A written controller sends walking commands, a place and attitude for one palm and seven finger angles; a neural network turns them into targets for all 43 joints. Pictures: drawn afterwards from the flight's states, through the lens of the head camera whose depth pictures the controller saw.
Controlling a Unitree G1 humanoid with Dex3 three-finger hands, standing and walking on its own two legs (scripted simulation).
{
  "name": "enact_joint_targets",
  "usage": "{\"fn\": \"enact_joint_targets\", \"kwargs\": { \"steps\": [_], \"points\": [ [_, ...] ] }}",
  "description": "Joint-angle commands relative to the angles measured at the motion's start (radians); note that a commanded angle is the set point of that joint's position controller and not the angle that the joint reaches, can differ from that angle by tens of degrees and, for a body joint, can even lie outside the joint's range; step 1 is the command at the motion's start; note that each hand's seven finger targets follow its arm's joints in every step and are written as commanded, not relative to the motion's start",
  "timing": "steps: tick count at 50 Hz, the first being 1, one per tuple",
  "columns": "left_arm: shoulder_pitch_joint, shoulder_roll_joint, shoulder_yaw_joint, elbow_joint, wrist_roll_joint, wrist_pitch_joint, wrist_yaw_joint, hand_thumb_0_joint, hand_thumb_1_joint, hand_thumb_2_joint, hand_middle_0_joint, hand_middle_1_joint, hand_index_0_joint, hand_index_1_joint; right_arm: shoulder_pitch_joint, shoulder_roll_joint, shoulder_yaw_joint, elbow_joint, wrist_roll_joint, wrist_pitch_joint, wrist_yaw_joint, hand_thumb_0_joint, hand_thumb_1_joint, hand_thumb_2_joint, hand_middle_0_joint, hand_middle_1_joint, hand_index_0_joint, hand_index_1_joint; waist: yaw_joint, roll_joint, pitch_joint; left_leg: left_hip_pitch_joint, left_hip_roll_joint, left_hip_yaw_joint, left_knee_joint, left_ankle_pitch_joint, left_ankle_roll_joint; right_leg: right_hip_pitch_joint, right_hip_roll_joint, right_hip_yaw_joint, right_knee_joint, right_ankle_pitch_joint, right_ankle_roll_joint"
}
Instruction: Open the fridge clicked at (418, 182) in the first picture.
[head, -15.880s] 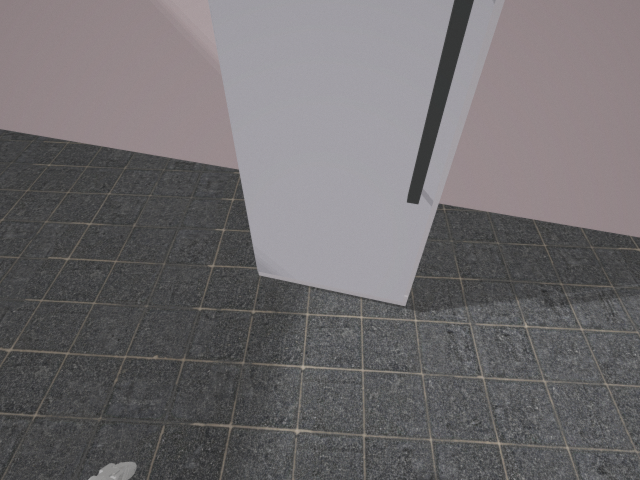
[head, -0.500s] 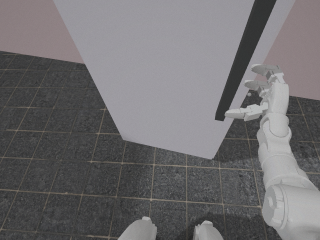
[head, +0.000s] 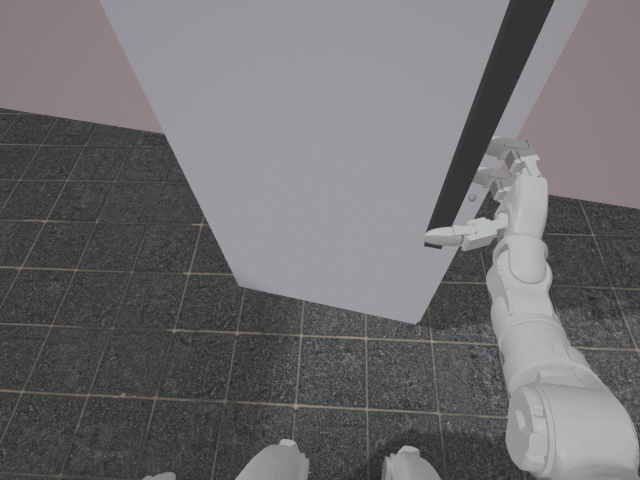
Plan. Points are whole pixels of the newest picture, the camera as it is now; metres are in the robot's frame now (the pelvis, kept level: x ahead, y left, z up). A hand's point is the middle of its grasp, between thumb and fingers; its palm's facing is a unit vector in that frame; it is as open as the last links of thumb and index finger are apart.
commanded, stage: slide the fingers in behind the handle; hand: right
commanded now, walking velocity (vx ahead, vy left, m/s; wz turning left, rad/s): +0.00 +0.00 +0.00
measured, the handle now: (480, 112) +0.53 -0.10 +0.15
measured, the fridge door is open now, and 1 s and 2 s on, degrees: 0 0 0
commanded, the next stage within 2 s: grip the handle and tug to test in 1.00 s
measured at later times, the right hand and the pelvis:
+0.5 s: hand (452, 196) +0.47 -0.09 +0.07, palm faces +0.07 +1.00 +0.00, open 14.1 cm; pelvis +0.00 +0.01 +0.00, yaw +0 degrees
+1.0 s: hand (452, 196) +0.47 -0.09 +0.07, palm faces +0.08 +1.00 +0.00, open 14.0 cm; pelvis +0.00 +0.01 +0.00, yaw +0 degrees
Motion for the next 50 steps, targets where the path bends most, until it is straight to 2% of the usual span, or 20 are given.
{"fn": "enact_joint_targets", "kwargs": {
  "steps": [1,2,4,7,8,11,15,20,22,24,26,29,31,33,36,37,41,44,47,50],
  "points": [
    [0.118,0.161,0.057,-0.067,0.0,-0.023,0.006,0.0,0.9,0.9,-0.2,-0.3,-0.2,-0.3,-0.403,-0.145,-0.021,-0.224,-0.008,-0.079,-0.007,0.0,0.5,-0.3,0.3,1.2,0.3,1.2,0.01,0.008,-0.418,0.092,-0.023,-0.033,-0.131,0.388,-0.016,0.398,0.037,0.064,-0.09,0.316,-0.002],
    [0.11,0.155,0.055,-0.068,-0.002,-0.023,0.005,0.0,0.9,0.9,-0.2,-0.3,-0.2,-0.3,-0.401,-0.123,-0.005,-0.226,-0.01,-0.076,-0.008,0.0,0.5,-0.3,0.3,1.2,0.3,1.2,0.008,-0.018,-0.413,0.086,-0.021,-0.035,-0.135,0.391,-0.017,0.4,0.038,0.059,-0.093,0.314,-0.001],
    [0.111,0.155,0.055,-0.069,-0.002,-0.021,0.005,0.0,0.9,0.9,-0.2,-0.3,-0.2,-0.3,-0.389,-0.137,-0.022,-0.219,-0.006,-0.07,-0.014,0.0,0.5,-0.3,0.3,1.2,0.3,1.2,0.005,0.018,-0.395,0.109,-0.021,-0.04,-0.145,0.39,-0.02,0.372,0.041,0.053,-0.094,0.293,-0.004],
    [0.108,0.148,0.057,-0.073,-0.002,-0.024,0.005,0.0,0.9,0.9,-0.2,-0.3,-0.2,-0.3,-0.407,-0.114,0.006,-0.285,-0.013,-0.082,-0.019,0.0,0.5,-0.3,0.3,1.2,0.3,1.2,0.003,-0.027,-0.441,0.119,-0.019,-0.041,-0.134,0.423,-0.018,0.41,0.04,0.053,-0.095,0.328,0.0],
    [0.105,0.145,0.058,-0.072,-0.003,-0.027,0.002,0.0,0.9,0.9,-0.2,-0.3,-0.2,-0.3,-0.396,-0.083,0.023,-0.287,-0.007,-0.082,-0.021,0.0,0.5,-0.3,0.3,1.2,0.3,1.2,0.006,-0.016,-0.434,0.114,-0.022,-0.039,-0.139,0.421,-0.019,0.417,0.041,0.054,-0.094,0.327,-0.001],
    [0.109,0.151,0.058,-0.067,-0.003,-0.029,0.004,0.0,0.9,0.9,-0.2,-0.3,-0.2,-0.3,-0.365,-0.103,0.004,-0.249,-0.004,-0.075,-0.023,0.0,0.5,-0.3,0.3,1.2,0.3,1.2,0.009,0.028,-0.381,0.126,-0.021,-0.046,-0.153,0.404,-0.021,0.367,0.043,0.048,-0.099,0.286,-0.005],
    [0.1,0.145,0.055,-0.061,-0.003,-0.032,0.005,0.0,0.9,0.9,-0.2,-0.3,-0.2,-0.3,-0.426,-0.069,0.047,-0.235,-0.013,-0.076,-0.022,0.0,0.5,-0.3,0.3,1.2,0.3,1.2,0.03,0.021,-0.349,0.103,-0.016,-0.052,-0.167,0.369,-0.025,0.351,0.046,0.045,-0.101,0.238,-0.008],
    [0.105,0.146,0.059,-0.054,0.0,-0.038,0.004,0.0,0.9,0.9,-0.2,-0.3,-0.2,-0.3,-0.43,-0.072,0.035,-0.221,-0.013,-0.086,-0.03,0.0,0.5,-0.3,0.3,1.2,0.3,1.2,0.018,-0.013,-0.405,0.1,-0.014,-0.05,-0.155,0.377,-0.021,0.383,0.047,0.049,-0.094,0.265,-0.004],
    [0.11,0.146,0.057,-0.052,0.002,-0.039,0.003,0.0,0.9,0.9,-0.2,-0.3,-0.2,-0.3,-0.429,-0.07,0.032,-0.202,-0.011,-0.082,-0.034,0.0,0.5,-0.3,0.3,1.2,0.3,1.2,0.025,0.021,-0.4,0.107,-0.015,-0.049,-0.153,0.392,-0.025,0.366,0.047,0.05,-0.093,0.271,-0.007],
    [0.107,0.148,0.055,-0.051,0.002,-0.035,0.003,0.0,0.9,0.9,-0.2,-0.3,-0.2,-0.3,-0.438,-0.092,0.016,-0.178,-0.015,-0.074,-0.039,0.0,0.5,-0.3,0.3,1.2,0.3,1.2,0.029,0.033,-0.366,0.107,-0.013,-0.058,-0.163,0.374,-0.028,0.326,0.05,0.044,-0.09,0.237,-0.011],
    [0.112,0.151,0.055,-0.059,0.005,-0.035,0.006,0.0,0.9,0.9,-0.2,-0.3,-0.2,-0.3,-0.437,-0.142,-0.026,-0.196,-0.018,-0.079,-0.044,0.0,0.5,-0.3,0.3,1.2,0.3,1.2,0.016,0.039,-0.393,0.148,-0.011,-0.068,-0.157,0.388,-0.028,0.302,0.053,0.04,-0.089,0.236,-0.013],
    [0.104,0.142,0.051,-0.064,0.004,-0.033,0.005,0.0,0.9,0.9,-0.2,-0.3,-0.2,-0.3,-0.444,-0.123,-0.008,-0.215,-0.019,-0.086,-0.043,0.0,0.5,-0.3,0.3,1.2,0.3,1.2,0.016,0.01,-0.409,0.155,-0.01,-0.068,-0.153,0.408,-0.029,0.314,0.054,0.036,-0.089,0.25,-0.01],
    [0.113,0.145,0.055,-0.065,0.005,-0.033,0.007,0.0,0.9,0.9,-0.2,-0.3,-0.2,-0.3,-0.433,-0.15,-0.033,-0.226,-0.018,-0.095,-0.042,0.0,0.5,-0.3,0.3,1.2,0.3,1.2,0.011,0.02,-0.426,0.169,-0.012,-0.069,-0.147,0.43,-0.028,0.323,0.051,0.038,-0.087,0.272,-0.011],
    [0.108,0.142,0.054,-0.066,0.003,-0.034,0.004,0.0,0.9,0.9,-0.2,-0.3,-0.2,-0.3,-0.416,-0.112,-0.002,-0.223,-0.02,-0.093,-0.037,0.0,0.5,-0.3,0.3,1.2,0.3,1.2,0.01,-0.006,-0.426,0.148,-0.013,-0.06,-0.144,0.434,-0.026,0.347,0.05,0.037,-0.089,0.286,-0.006],
    [0.116,0.145,0.058,-0.063,0.002,-0.034,0.002,0.0,0.9,0.9,-0.2,-0.3,-0.2,-0.3,-0.426,-0.086,0.02,-0.224,-0.013,-0.084,-0.03,0.0,0.5,-0.3,0.3,1.2,0.3,1.2,0.026,0.009,-0.411,0.134,-0.015,-0.057,-0.151,0.427,-0.026,0.355,0.048,0.04,-0.089,0.284,-0.009],
    [0.117,0.148,0.06,-0.059,0.0,-0.032,0.003,0.0,0.9,0.9,-0.2,-0.3,-0.2,-0.3,-0.414,-0.11,-0.001,-0.217,-0.013,-0.082,-0.031,0.0,0.5,-0.3,0.3,1.2,0.3,1.2,0.015,0.01,-0.414,0.134,-0.015,-0.057,-0.152,0.426,-0.025,0.355,0.046,0.041,-0.091,0.286,-0.006],
    [0.118,0.148,0.059,-0.061,0.002,-0.033,0.003,0.0,0.9,0.9,-0.2,-0.3,-0.2,-0.3,-0.412,-0.084,0.015,-0.229,-0.004,-0.081,-0.033,0.0,0.5,-0.3,0.3,1.2,0.3,1.2,0.019,0.018,-0.403,0.132,-0.017,-0.055,-0.156,0.424,-0.025,0.361,0.047,0.043,-0.094,0.289,-0.008],
    [0.117,0.149,0.057,-0.049,0.002,-0.032,0.005,0.0,0.9,0.9,-0.2,-0.3,-0.2,-0.3,-0.451,-0.116,-0.002,-0.207,-0.014,-0.084,-0.037,0.0,0.5,-0.3,0.3,1.2,0.3,1.2,0.026,0.024,-0.379,0.121,-0.013,-0.059,-0.159,0.389,-0.027,0.33,0.048,0.044,-0.093,0.25,-0.008],
    [0.114,0.146,0.059,-0.058,0.002,-0.034,0.002,0.0,0.9,0.9,-0.2,-0.3,-0.2,-0.3,-0.412,-0.106,0.0,-0.223,-0.018,-0.095,-0.04,0.0,0.5,-0.3,0.3,1.2,0.3,1.2,0.009,-0.005,-0.42,0.12,-0.016,-0.053,-0.148,0.414,-0.021,0.378,0.046,0.046,-0.095,0.295,-0.004],
    [0.111,0.147,0.058,-0.055,0.002,-0.031,0.0,0.0,0.9,0.9,-0.2,-0.3,-0.2,-0.3,-0.419,-0.075,0.027,-0.196,-0.02,-0.086,-0.041,0.0,0.5,-0.3,0.3,1.2,0.3,1.2,0.024,0.012,-0.384,0.095,-0.018,-0.045,-0.153,0.385,-0.023,0.37,0.044,0.05,-0.096,0.273,-0.004]
  ]
}}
